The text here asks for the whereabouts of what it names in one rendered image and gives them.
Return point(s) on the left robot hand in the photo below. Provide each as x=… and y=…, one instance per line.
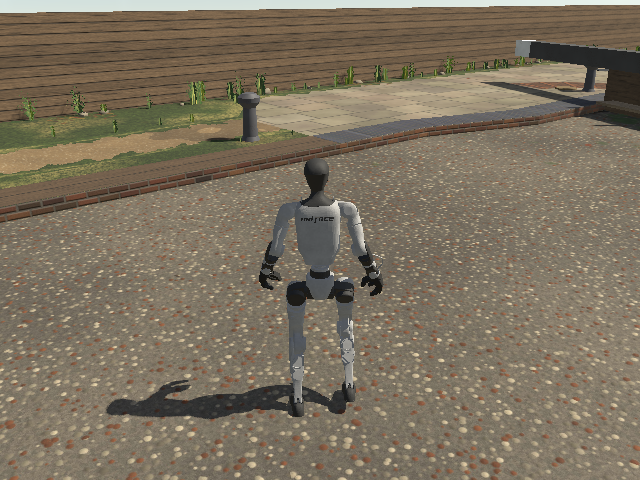
x=273, y=276

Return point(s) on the right robot forearm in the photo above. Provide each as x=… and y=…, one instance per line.
x=369, y=264

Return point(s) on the robot left shin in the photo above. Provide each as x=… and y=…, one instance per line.
x=296, y=370

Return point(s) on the left robot upper arm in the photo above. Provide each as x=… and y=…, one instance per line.
x=285, y=213

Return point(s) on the right robot upper arm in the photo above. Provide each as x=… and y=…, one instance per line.
x=349, y=210

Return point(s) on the left robot forearm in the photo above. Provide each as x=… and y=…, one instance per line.
x=268, y=262

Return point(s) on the robot head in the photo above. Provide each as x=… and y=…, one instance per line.
x=316, y=171

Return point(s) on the right robot hand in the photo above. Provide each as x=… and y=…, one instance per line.
x=378, y=282

